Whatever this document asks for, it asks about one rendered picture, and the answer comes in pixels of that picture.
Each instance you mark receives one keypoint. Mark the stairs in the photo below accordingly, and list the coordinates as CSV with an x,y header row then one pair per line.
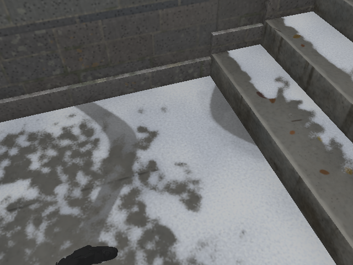
x,y
293,93

